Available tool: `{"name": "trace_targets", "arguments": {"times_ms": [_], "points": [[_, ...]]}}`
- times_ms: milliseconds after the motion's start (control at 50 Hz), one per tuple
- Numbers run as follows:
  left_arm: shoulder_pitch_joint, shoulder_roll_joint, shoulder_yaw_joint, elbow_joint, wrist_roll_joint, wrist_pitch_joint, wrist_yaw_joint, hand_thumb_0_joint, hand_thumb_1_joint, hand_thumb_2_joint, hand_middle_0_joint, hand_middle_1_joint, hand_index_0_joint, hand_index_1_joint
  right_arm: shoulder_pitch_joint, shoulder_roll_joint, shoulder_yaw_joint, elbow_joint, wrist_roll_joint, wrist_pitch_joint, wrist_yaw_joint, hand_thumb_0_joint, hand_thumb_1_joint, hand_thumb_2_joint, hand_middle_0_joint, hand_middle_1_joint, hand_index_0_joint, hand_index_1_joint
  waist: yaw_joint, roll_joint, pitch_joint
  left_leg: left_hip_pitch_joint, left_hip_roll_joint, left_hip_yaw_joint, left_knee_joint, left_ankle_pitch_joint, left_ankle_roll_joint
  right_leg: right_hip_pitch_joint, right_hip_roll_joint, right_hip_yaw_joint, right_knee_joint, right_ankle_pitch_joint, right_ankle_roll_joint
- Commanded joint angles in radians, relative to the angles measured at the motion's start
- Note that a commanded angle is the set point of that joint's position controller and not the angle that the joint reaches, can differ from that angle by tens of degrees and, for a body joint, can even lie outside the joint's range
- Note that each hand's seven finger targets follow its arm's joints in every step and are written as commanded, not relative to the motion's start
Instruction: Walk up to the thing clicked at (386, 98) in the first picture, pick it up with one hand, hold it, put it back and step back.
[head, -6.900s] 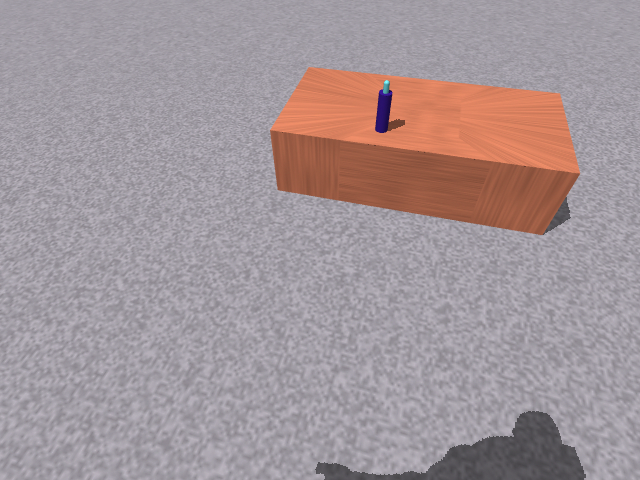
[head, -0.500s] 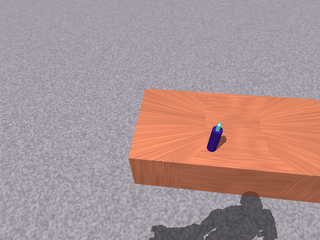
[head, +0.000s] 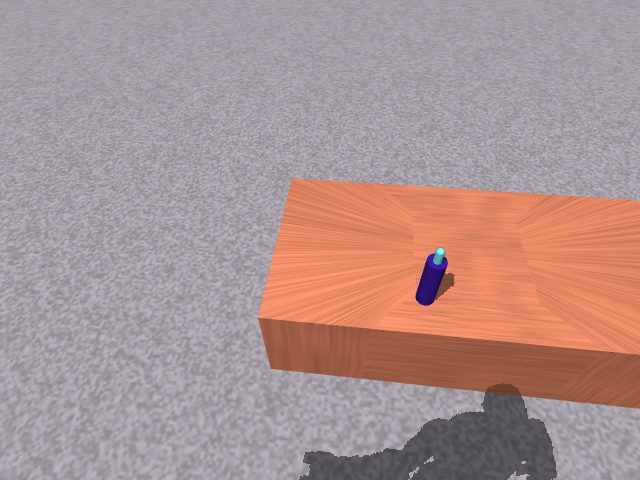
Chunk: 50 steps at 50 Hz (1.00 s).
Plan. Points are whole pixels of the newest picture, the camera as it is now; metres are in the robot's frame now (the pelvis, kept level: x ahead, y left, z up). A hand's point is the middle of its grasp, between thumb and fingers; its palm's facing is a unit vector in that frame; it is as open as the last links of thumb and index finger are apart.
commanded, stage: stand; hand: right
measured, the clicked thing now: (432, 275) +0.66 -0.26 -0.35
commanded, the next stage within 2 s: walk up in 0.62 s
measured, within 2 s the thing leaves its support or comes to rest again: neither
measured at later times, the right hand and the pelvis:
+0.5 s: hand out of the picture +0.08 -0.25 -0.16, palm faces -0.03 +0.94 -0.34, open 7.4 cm; pelvis +0.00 +0.00 +0.00, yaw +0 degrees
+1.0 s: hand out of the picture +0.11 -0.31 -0.17, palm faces +0.02 +0.94 -0.33, open 7.4 cm; pelvis +0.07 -0.03 -0.01, yaw -4 degrees
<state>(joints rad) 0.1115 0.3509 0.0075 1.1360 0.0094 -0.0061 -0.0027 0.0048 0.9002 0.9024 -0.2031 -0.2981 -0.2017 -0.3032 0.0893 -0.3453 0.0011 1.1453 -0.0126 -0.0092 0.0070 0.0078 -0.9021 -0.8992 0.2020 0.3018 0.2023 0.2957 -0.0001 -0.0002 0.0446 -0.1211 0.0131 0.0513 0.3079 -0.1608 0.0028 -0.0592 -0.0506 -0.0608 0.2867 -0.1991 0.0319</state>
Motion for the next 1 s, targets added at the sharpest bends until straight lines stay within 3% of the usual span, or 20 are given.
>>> {"name": "trace_targets", "arguments": {"times_ms": [0,580,600,620,640,680,700,720,740,760,780,800,820,840,860,880,900,920,960,980], "points": [[-0.026,0.209,0.033,-0.057,0.003,-0.023,0.011,0.000,0.900,0.900,-0.200,-0.300,-0.200,-0.300,-0.039,-0.222,-0.037,-0.060,0.003,-0.024,-0.014,0.000,-0.900,-0.900,0.200,0.300,0.200,0.300,0.001,-0.002,-0.086,0.044,0.134,-0.111,-0.029,0.193,0.013,-0.012,-0.112,0.088,-0.046,0.147,-0.040],[-0.019,0.209,0.034,-0.064,0.006,-0.022,0.012,0.000,0.900,0.900,-0.200,-0.300,-0.200,-0.300,-0.028,-0.219,-0.038,-0.064,0.003,-0.026,-0.016,0.000,-0.900,-0.900,0.200,0.300,0.200,0.300,0.001,-0.005,-0.081,0.042,0.134,-0.113,-0.030,0.197,0.016,-0.012,-0.112,0.083,-0.046,0.141,-0.039],[0.041,0.278,0.075,-0.113,0.013,-0.034,-0.005,0.000,0.900,0.900,-0.200,-0.300,-0.200,-0.300,0.019,-0.281,-0.091,-0.120,-0.015,-0.028,0.006,0.000,-0.900,-0.900,0.200,0.300,0.200,0.300,-0.003,0.013,-0.146,0.091,0.075,-0.077,0.042,-0.275,0.065,-0.016,-0.036,0.055,0.040,-0.224,-0.077],[0.045,0.272,0.078,-0.115,0.026,-0.036,-0.010,0.000,0.900,0.900,-0.200,-0.300,-0.200,-0.300,0.050,-0.289,-0.103,-0.115,-0.025,-0.025,0.012,0.000,-0.900,-0.900,0.200,0.300,0.200,0.300,-0.011,0.043,-0.084,0.051,0.102,-0.125,0.021,-0.474,0.086,-0.121,-0.046,0.071,0.084,-0.363,-0.091],[0.015,0.260,0.083,-0.134,0.029,-0.036,-0.016,0.000,0.900,0.900,-0.200,-0.300,-0.200,-0.300,0.058,-0.283,-0.109,-0.124,-0.024,-0.020,0.016,0.000,-0.900,-0.900,0.200,0.300,0.200,0.300,-0.022,0.054,-0.004,0.013,0.135,-0.181,-0.017,-0.559,0.107,-0.227,-0.030,0.057,0.140,-0.398,-0.091],[-0.015,0.213,0.079,-0.174,0.028,-0.038,-0.025,0.000,0.900,0.900,-0.200,-0.300,-0.200,-0.300,0.079,-0.309,-0.128,-0.147,-0.025,-0.016,0.025,0.000,-0.900,-0.900,0.200,0.300,0.200,0.300,-0.045,0.133,0.132,-0.027,0.257,-0.312,-0.129,-0.568,0.186,-0.358,0.027,-0.009,0.334,-0.270,-0.068],[-0.007,0.224,0.084,-0.191,0.031,-0.039,-0.026,0.000,0.900,0.900,-0.200,-0.300,-0.200,-0.300,0.089,-0.331,-0.138,-0.163,-0.029,-0.023,0.025,0.000,-0.900,-0.900,0.200,0.300,0.200,0.300,-0.054,0.140,0.135,0.012,0.313,-0.363,-0.143,-0.488,0.240,-0.420,0.004,0.030,0.412,-0.284,-0.065],[0.007,0.231,0.086,-0.203,0.025,-0.043,-0.029,0.000,0.900,0.900,-0.200,-0.300,-0.200,-0.300,0.109,-0.333,-0.142,-0.176,-0.030,-0.029,0.026,0.000,-0.900,-0.900,0.200,0.300,0.200,0.300,-0.052,0.135,0.101,0.040,0.333,-0.383,-0.150,-0.463,0.265,-0.435,-0.020,0.067,0.439,-0.332,-0.067],[0.020,0.237,0.090,-0.209,0.023,-0.046,-0.035,0.000,0.900,0.900,-0.200,-0.300,-0.200,-0.300,0.109,-0.331,-0.144,-0.193,-0.033,-0.031,0.028,0.000,-0.900,-0.900,0.200,0.300,0.200,0.300,-0.048,0.139,0.075,0.044,0.328,-0.367,-0.146,-0.459,0.266,-0.426,-0.033,0.080,0.432,-0.356,-0.068],[0.055,0.231,0.091,-0.209,0.017,-0.050,-0.038,0.000,0.900,0.900,-0.200,-0.300,-0.200,-0.300,0.064,-0.332,-0.147,-0.215,-0.034,-0.029,0.031,0.000,-0.900,-0.900,0.200,0.300,0.200,0.300,-0.020,0.169,0.063,0.029,0.326,-0.331,-0.125,-0.428,0.249,-0.370,-0.054,0.098,0.360,-0.332,-0.076],[0.101,0.230,0.091,-0.196,0.018,-0.058,-0.041,0.000,0.900,0.900,-0.200,-0.300,-0.200,-0.300,0.028,-0.313,-0.145,-0.239,-0.036,-0.025,0.037,0.000,-0.900,-0.900,0.200,0.300,0.200,0.300,0.000,0.157,0.040,0.008,0.276,-0.250,-0.074,-0.346,0.219,-0.281,-0.036,0.070,0.280,-0.256,-0.075],[0.191,0.218,0.097,-0.168,0.021,-0.061,-0.036,0.000,0.900,0.900,-0.200,-0.300,-0.200,-0.300,-0.032,-0.300,-0.144,-0.265,-0.034,-0.019,0.041,0.000,-0.900,-0.900,0.200,0.300,0.200,0.300,0.055,0.148,0.005,-0.065,0.224,-0.159,0.004,-0.283,0.182,-0.125,-0.009,0.023,0.188,-0.128,-0.072],[0.310,0.238,0.113,-0.132,0.024,-0.065,-0.025,0.000,0.900,0.900,-0.200,-0.300,-0.200,-0.300,-0.075,-0.262,-0.133,-0.293,-0.032,-0.011,0.045,0.000,-0.900,-0.900,0.200,0.300,0.200,0.300,0.119,0.054,-0.041,-0.168,0.153,-0.064,0.177,-0.245,0.139,0.072,0.034,-0.019,0.108,-0.045,-0.057],[0.402,0.319,0.142,-0.119,0.033,-0.073,-0.009,0.000,0.900,0.900,-0.200,-0.300,-0.200,-0.300,-0.066,-0.187,-0.109,-0.319,-0.023,-0.007,0.049,0.000,-0.900,-0.900,0.200,0.300,0.200,0.300,0.165,-0.204,-0.043,-0.363,0.028,0.044,0.499,-0.320,0.073,0.206,-0.083,0.249,-0.056,-0.224,-0.074],[0.362,0.436,0.165,-0.160,0.040,-0.082,0.001,0.000,0.900,0.900,-0.200,-0.300,-0.200,-0.300,-0.036,-0.162,-0.096,-0.342,-0.022,-0.002,0.046,0.000,-0.900,-0.900,0.200,0.300,0.200,0.300,0.127,-0.316,0.016,-0.567,-0.066,-0.024,0.679,-0.412,0.023,0.182,-0.305,0.657,-0.173,-0.327,-0.172],[0.288,0.430,0.155,-0.203,0.031,-0.080,0.001,0.000,0.900,0.900,-0.200,-0.300,-0.200,-0.300,-0.029,-0.232,-0.111,-0.321,-0.022,0.000,0.034,0.000,-0.900,-0.900,0.200,0.300,0.200,0.300,0.099,-0.155,0.095,-0.547,0.005,-0.146,0.731,-0.389,0.015,0.094,-0.383,0.683,-0.133,-0.187,-0.254],[0.246,0.365,0.144,-0.232,0.013,-0.085,0.002,0.000,0.900,0.900,-0.200,-0.300,-0.200,-0.300,0.022,-0.245,-0.111,-0.297,-0.009,-0.005,0.036,0.000,-0.900,-0.900,0.200,0.300,0.200,0.300,0.065,-0.073,0.096,-0.556,0.019,-0.165,0.763,-0.320,0.019,0.150,-0.319,0.531,-0.073,0.056,-0.260],[0.229,0.325,0.134,-0.240,0.000,-0.089,0.008,0.000,0.900,0.900,-0.200,-0.300,-0.200,-0.300,0.063,-0.232,-0.107,-0.286,-0.003,-0.007,0.035,0.000,-0.900,-0.900,0.200,0.300,0.200,0.300,0.047,-0.085,0.070,-0.558,0.034,-0.169,0.770,-0.259,0.019,0.187,-0.262,0.421,-0.039,0.220,-0.239],[0.224,0.286,0.119,-0.251,-0.009,-0.090,0.015,0.000,0.900,0.900,-0.200,-0.300,-0.200,-0.300,0.096,-0.226,-0.112,-0.281,-0.007,-0.004,0.040,0.000,-0.900,-0.900,0.200,0.300,0.200,0.300,0.021,-0.092,0.053,-0.456,0.041,-0.166,0.714,-0.177,0.014,0.105,-0.191,0.250,-0.012,0.403,-0.186],[0.228,0.289,0.118,-0.266,-0.005,-0.089,0.014,0.000,0.900,0.900,-0.200,-0.300,-0.200,-0.300,0.098,-0.219,-0.112,-0.293,-0.007,0.001,0.048,0.000,-0.900,-0.900,0.200,0.300,0.200,0.300,0.023,-0.106,0.047,-0.444,0.035,-0.143,0.661,-0.172,0.004,0.119,-0.175,0.204,0.006,0.479,-0.198]]}}
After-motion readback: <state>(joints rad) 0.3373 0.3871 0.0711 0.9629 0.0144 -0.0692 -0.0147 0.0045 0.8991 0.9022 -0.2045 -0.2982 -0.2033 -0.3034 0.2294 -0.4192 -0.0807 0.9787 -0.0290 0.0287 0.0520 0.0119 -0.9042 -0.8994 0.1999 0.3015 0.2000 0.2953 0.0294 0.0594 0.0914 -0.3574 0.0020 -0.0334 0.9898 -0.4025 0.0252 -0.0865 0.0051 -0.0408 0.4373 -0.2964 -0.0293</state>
